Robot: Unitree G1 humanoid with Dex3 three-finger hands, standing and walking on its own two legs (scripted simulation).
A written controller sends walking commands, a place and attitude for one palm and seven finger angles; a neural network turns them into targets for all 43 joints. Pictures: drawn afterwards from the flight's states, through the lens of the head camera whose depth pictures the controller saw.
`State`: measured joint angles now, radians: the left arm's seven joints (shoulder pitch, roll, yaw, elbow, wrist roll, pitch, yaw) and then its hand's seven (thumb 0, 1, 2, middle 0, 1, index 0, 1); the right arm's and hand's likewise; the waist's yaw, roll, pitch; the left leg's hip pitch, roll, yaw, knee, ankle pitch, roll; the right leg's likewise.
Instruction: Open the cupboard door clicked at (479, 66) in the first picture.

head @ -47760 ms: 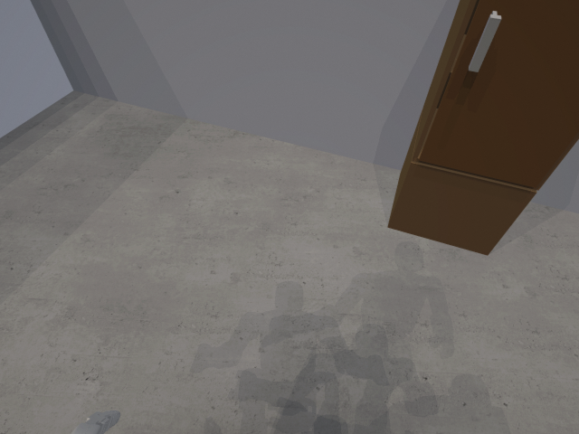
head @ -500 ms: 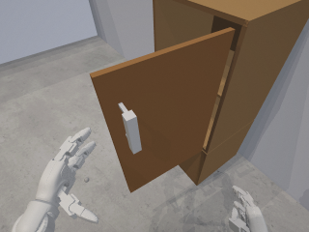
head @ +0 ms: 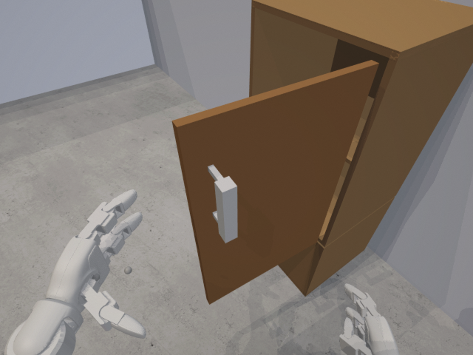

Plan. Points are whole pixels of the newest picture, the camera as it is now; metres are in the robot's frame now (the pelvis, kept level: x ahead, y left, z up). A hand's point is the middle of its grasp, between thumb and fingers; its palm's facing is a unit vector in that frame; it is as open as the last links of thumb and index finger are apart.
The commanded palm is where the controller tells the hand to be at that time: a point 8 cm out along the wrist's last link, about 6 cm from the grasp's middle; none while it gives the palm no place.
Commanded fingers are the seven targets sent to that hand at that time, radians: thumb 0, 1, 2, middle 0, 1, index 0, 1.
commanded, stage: draw the hand back to the body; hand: left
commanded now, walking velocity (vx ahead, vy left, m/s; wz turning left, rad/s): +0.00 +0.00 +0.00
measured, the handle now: (220, 203) +0.34 +0.07 +0.11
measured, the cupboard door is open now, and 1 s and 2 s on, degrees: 86 86 86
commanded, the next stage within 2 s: step back with the hand held close in 1.16 s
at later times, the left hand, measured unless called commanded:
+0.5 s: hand (85, 248) +0.21 +0.23 +0.15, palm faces +0.35 -0.85 -0.38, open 12.5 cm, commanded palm +0.16 +0.27 +0.17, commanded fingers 0.00 0.44 0.70 -0.18 -0.30 -0.18 -0.30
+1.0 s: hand (76, 237) +0.22 +0.24 +0.17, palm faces +0.43 -0.81 -0.40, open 7.7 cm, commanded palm +0.16 +0.27 +0.18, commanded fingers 0.00 0.90 0.90 -0.20 -0.30 -0.20 -0.30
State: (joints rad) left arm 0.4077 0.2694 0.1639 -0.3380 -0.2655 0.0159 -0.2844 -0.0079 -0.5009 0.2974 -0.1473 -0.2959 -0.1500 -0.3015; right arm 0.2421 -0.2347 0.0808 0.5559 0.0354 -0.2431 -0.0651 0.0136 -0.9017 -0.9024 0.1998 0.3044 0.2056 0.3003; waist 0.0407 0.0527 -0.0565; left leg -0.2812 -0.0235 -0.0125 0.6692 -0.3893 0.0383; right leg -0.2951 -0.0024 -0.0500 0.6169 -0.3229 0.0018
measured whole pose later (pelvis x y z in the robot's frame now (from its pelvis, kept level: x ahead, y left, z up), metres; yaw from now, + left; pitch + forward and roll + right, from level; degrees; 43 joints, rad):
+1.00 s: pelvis +0.02 -0.02 +0.02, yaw -1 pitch -4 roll -1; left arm 0.45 0.32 0.32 -0.37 -0.06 -0.07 0.11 0.02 0.84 0.88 -0.20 -0.30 -0.21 -0.30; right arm 0.17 -0.23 0.02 0.64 -0.01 -0.10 -0.07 0.01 -0.90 -0.90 0.20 0.30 0.20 0.30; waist 0.07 0.07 0.02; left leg -0.05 0.00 0.00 0.40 -0.29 0.01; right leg -0.09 0.03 -0.03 0.38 -0.24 -0.02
